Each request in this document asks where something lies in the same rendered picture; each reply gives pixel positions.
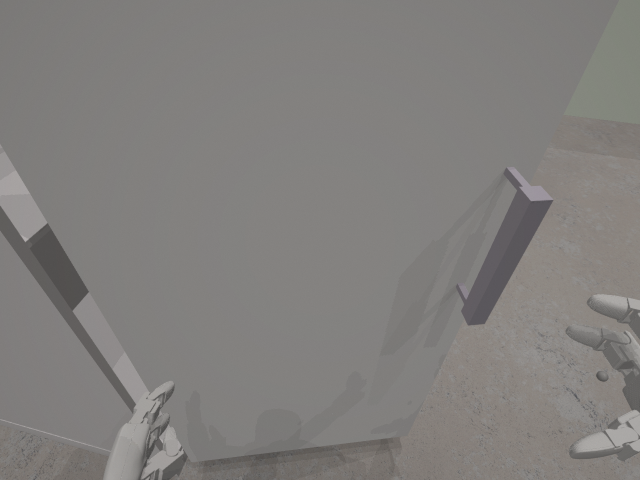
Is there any handle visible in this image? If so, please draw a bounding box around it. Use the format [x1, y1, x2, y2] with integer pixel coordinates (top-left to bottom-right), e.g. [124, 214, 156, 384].
[456, 167, 553, 326]

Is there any left robot hand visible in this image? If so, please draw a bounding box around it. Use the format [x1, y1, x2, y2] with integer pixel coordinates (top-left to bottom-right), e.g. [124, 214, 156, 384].
[103, 381, 184, 480]

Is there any right robot hand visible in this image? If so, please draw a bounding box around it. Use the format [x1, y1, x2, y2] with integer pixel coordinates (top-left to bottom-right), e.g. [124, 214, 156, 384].
[565, 294, 640, 461]

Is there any fridge door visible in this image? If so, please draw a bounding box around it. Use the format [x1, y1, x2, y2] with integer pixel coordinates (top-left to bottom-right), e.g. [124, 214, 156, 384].
[0, 0, 619, 462]

